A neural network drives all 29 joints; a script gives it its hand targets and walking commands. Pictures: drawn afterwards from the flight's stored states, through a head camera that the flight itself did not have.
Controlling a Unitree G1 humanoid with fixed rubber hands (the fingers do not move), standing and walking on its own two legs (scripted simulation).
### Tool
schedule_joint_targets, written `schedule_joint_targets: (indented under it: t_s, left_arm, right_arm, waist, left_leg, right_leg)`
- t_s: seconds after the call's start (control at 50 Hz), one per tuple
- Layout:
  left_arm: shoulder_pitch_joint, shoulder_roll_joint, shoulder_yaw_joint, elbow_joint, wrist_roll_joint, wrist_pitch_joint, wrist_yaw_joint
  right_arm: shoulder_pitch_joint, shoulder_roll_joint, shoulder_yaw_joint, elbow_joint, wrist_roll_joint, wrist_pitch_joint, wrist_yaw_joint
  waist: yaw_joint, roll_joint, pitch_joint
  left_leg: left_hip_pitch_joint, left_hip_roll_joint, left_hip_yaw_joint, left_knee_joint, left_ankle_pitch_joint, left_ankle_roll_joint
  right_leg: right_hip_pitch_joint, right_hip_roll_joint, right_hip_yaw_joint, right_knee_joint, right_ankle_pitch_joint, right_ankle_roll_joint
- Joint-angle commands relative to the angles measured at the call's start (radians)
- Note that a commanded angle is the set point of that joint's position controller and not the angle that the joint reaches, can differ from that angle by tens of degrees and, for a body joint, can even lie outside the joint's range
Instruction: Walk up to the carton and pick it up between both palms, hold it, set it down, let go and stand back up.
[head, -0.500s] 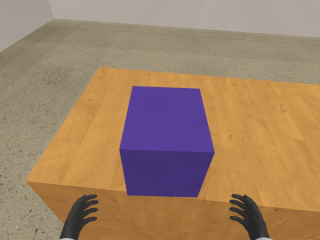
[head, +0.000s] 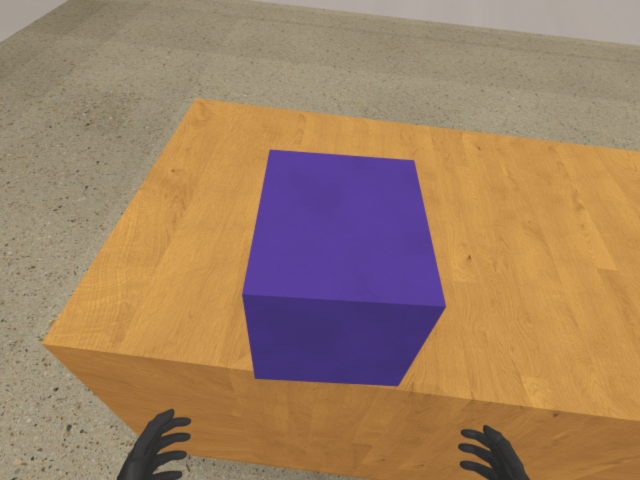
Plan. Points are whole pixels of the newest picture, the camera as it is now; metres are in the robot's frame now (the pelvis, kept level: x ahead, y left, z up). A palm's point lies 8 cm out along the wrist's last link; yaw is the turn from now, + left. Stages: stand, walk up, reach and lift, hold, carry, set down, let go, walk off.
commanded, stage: set down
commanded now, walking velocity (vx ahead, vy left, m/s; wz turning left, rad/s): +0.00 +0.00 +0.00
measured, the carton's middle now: (334, 269) +0.42 +0.01 +0.01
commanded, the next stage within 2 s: let go in 0.86 s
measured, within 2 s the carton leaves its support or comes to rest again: neither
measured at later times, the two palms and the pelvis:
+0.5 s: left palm out of the picture +0.13 +0.22 -0.07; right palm out of the picture +0.14 -0.21 -0.07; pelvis -0.02 +0.00 +0.00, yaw +1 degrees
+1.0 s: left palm out of the picture +0.13 +0.23 -0.09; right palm out of the picture +0.14 -0.22 -0.09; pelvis -0.03 +0.00 +0.00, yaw +2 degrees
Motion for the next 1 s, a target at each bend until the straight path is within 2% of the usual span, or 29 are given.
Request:
schedule_joint_targets:
  t_s: [0.0,0.06,0.08,0.1,0.18,0.28,0.34,0.4,0.46,0.48,0.54,0.56,0.58,0.6,0.64,0.68,0.78,0.8,0.9,0.92,0.94,0.96,0.98]
  left_arm:
    - [0.005,0.075,0.054,-0.056,0.01,-0.051,-0.021]
    - [-0.013,0.055,0.063,-0.015,0.025,-0.069,-0.036]
    - [-0.016,0.056,0.07,-0.006,0.032,-0.072,-0.041]
    - [-0.035,0.058,0.078,0.014,0.036,-0.074,-0.046]
    - [-0.089,0.057,0.072,0.021,0.036,-0.075,-0.048]
    - [-0.158,0.059,0.054,0.021,0.019,-0.044,-0.037]
    - [-0.182,0.075,0.063,0.021,0.022,-0.02,-0.028]
    - [-0.179,0.053,0.05,0.022,0.028,0.011,-0.029]
    - [-0.197,0.058,0.064,0.036,0.035,0.039,-0.034]
    - [-0.187,0.06,0.058,0.031,0.036,0.048,-0.035]
    - [-0.195,0.062,0.066,0.029,0.047,0.067,-0.03]
    - [-0.208,0.063,0.063,0.031,0.044,0.07,-0.032]
    - [-0.22,0.058,0.064,0.037,0.039,0.069,-0.033]
    - [-0.223,0.055,0.06,0.045,0.039,0.067,-0.033]
    - [-0.207,0.053,0.056,0.057,0.044,0.054,-0.031]
    - [-0.219,0.061,0.06,0.074,0.053,0.036,-0.031]
    - [-0.216,0.064,0.054,0.088,0.043,-0.063,-0.026]
    - [-0.213,0.061,0.056,0.099,0.04,-0.085,-0.027]
    - [-0.175,0.072,0.04,0.109,0.033,-0.175,-0.029]
    - [-0.433,-0.066,0.031,0.615,0.104,0.06,-0.052]
    - [-0.34,0.013,0.095,0.401,0.128,0.142,-0.058]
    - [-0.345,0.018,0.074,0.369,0.124,0.193,-0.057]
    - [-0.382,0.063,0.123,0.23,0.095,0.197,-0.04]
  right_arm:
    - [0.007,-0.084,-0.019,-0.06,0.006,-0.089,-0.013]
    - [-0.008,-0.084,-0.004,-0.002,0.015,-0.122,-0.021]
    - [-0.024,-0.08,-0.009,0.004,0.016,-0.13,-0.023]
    - [-0.031,-0.089,-0.006,0.023,0.007,-0.13,-0.022]
    - [-0.102,-0.086,-0.049,0.037,-0.044,-0.134,-0.027]
    - [-0.139,-0.066,-0.069,0.044,-0.07,-0.102,-0.019]
    - [-0.17,-0.07,-0.074,0.046,-0.081,-0.073,-0.01]
    - [-0.168,-0.047,-0.063,0.094,-0.066,-0.049,0.003]
    - [-0.19,-0.055,-0.053,0.095,-0.059,-0.03,0.009]
    - [-0.198,-0.052,-0.063,0.094,-0.058,-0.025,0.011]
    - [-0.209,-0.069,-0.07,0.097,-0.066,-0.018,0.018]
    - [-0.218,-0.064,-0.072,0.101,-0.072,-0.019,0.019]
    - [-0.215,-0.071,-0.073,0.099,-0.076,-0.023,0.018]
    - [-0.221,-0.079,-0.076,0.098,-0.076,-0.023,0.018]
    - [-0.212,-0.07,-0.082,0.119,-0.088,-0.035,0.021]
    - [-0.228,-0.07,-0.091,0.118,-0.104,-0.056,0.024]
    - [-0.23,-0.071,-0.098,0.144,-0.118,-0.146,0.027]
    - [-0.236,-0.068,-0.094,0.144,-0.121,-0.169,0.029]
    - [-0.21,-0.068,-0.105,0.209,-0.129,-0.259,0.034]
    - [-0.464,0.049,-0.027,0.611,-0.159,-0.039,0.026]
    - [-0.448,0.006,-0.051,0.46,-0.126,0.03,0.041]
    - [-0.441,-0.008,-0.056,0.42,-0.127,0.069,0.055]
    - [-0.446,-0.041,-0.048,0.363,-0.11,0.066,0.049]
  waist:
    - [0.013,0.088,-0.153]
    - [0.003,0.089,-0.146]
    - [-0.002,0.065,-0.144]
    - [0.001,0.057,-0.105]
    - [-0.027,0.034,-0.072]
    - [-0.027,0.035,-0.07]
    - [-0.025,0.036,-0.092]
    - [-0.027,0.078,-0.084]
    - [-0.016,0.066,-0.094]
    - [-0.025,0.081,-0.096]
    - [-0.018,0.08,-0.088]
    - [-0.027,0.065,-0.084]
    - [-0.022,0.05,-0.088]
    - [-0.026,0.06,-0.084]
    - [-0.025,0.069,-0.089]
    - [-0.028,0.043,-0.111]
    - [-0.028,0.048,-0.127]
    - [-0.022,0.033,-0.136]
    - [-0.031,0.041,-0.12]
    - [-0.125,0.069,0.032]
    - [-0.051,0.076,0.015]
    - [-0.076,0.056,0.05]
    - [-0.03,0.015,-0.005]
  left_leg:
    - [0.04,-0.063,0.021,0.035,0.432,-0.036]
    - [0.039,-0.064,0.015,0.043,0.446,-0.038]
    - [0.042,-0.061,0.015,0.038,0.447,-0.035]
    - [0.03,-0.059,0.008,0.033,0.421,-0.035]
    - [0.011,-0.056,0.01,0.013,0.316,-0.027]
    - [-0.022,-0.049,0.029,0.011,0.195,-0.019]
    - [-0.022,-0.051,0.033,0.008,0.201,-0.018]
    - [-0.027,-0.049,0.036,0.007,0.21,-0.023]
    - [-0.027,-0.051,0.038,0.01,0.202,-0.019]
    - [-0.033,-0.047,0.036,0.009,0.193,-0.017]
    - [-0.052,-0.05,0.037,0.004,0.186,-0.015]
    - [-0.052,-0.047,0.035,0.006,0.177,-0.011]
    - [-0.05,-0.05,0.036,0.013,0.177,-0.013]
    - [-0.065,-0.051,0.037,0.01,0.163,-0.013]
    - [-0.055,-0.05,0.036,0.0,0.148,-0.006]
    - [-0.06,-0.05,0.037,0.01,0.14,-0.003]
    - [-0.069,-0.05,0.032,0.03,0.166,0.003]
    - [-0.07,-0.052,0.031,0.041,0.167,0.005]
    - [-0.077,-0.05,0.023,0.033,0.151,0.009]
    - [-0.121,-0.019,-0.047,0.042,0.046,-0.039]
    - [-0.177,-0.036,-0.008,-0.019,-0.056,-0.035]
    - [-0.192,-0.03,-0.004,-0.045,-0.079,-0.029]
    - [-0.21,-0.03,0.019,-0.028,-0.068,-0.021]
  right_leg:
    - [0.051,0.033,0.002,0.01,0.312,0.002]
    - [0.064,0.033,0.004,0.012,0.341,0.0]
    - [0.067,0.035,-0.001,0.009,0.333,0.0]
    - [0.062,0.037,-0.001,0.001,0.314,-0.002]
    - [0.032,0.04,-0.022,-0.008,0.206,-0.001]
    - [0.016,0.038,-0.036,-0.014,0.08,-0.004]
    - [0.037,0.03,-0.042,0.001,0.108,0.002]
    - [0.021,0.021,-0.031,0.003,0.107,-0.008]
    - [0.038,0.022,-0.034,0.003,0.108,-0.004]
    - [0.038,0.018,-0.028,0.008,0.102,-0.006]
    - [0.037,0.018,-0.029,0.01,0.092,-0.008]
    - [0.036,0.016,-0.029,0.009,0.083,-0.007]
    - [0.039,0.016,-0.03,0.01,0.091,-0.005]
    - [0.047,0.013,-0.027,0.011,0.087,-0.003]
    - [0.035,0.012,-0.027,0.012,0.061,-0.007]
    - [0.033,0.011,-0.029,0.013,0.052,-0.005]
    - [0.033,0.016,-0.026,0.036,0.082,-0.008]
    - [0.032,0.019,-0.026,0.043,0.09,-0.009]
    - [0.018,0.022,-0.023,0.042,0.072,-0.018]
    - [-0.068,-0.073,-0.021,-0.019,-0.119,-0.038]
    - [0.0,-0.063,-0.015,-0.017,-0.183,-0.042]
    - [0.008,-0.058,-0.004,-0.017,-0.191,-0.04]
    - [0.002,-0.044,-0.002,0.0,-0.164,-0.018]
